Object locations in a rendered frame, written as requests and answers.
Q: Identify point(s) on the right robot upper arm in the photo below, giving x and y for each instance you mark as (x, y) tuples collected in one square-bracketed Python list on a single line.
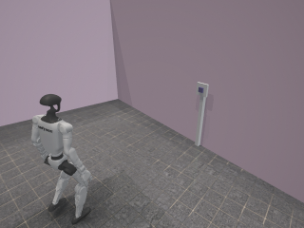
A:
[(66, 129)]

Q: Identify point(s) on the right robot foot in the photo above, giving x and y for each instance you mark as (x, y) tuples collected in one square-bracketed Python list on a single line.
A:
[(84, 213)]

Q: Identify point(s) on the robot left shin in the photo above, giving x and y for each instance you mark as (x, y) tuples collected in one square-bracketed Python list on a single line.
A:
[(60, 188)]

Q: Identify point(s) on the robot right hand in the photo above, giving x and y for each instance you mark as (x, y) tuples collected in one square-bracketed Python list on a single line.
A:
[(86, 176)]

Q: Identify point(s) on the robot left hand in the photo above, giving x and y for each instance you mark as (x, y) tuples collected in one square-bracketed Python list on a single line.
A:
[(43, 157)]

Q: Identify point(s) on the panel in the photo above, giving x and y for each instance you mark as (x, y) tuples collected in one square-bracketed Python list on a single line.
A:
[(202, 100)]

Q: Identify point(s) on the left robot upper arm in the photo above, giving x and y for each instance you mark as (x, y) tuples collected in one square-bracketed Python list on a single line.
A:
[(35, 135)]

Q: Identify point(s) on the robot left forearm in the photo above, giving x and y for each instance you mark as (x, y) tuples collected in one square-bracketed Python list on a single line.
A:
[(40, 147)]

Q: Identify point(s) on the robot right forearm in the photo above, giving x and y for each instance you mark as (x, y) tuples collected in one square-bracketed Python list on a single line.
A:
[(73, 157)]

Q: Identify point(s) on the button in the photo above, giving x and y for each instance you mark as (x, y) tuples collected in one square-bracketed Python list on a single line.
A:
[(200, 89)]

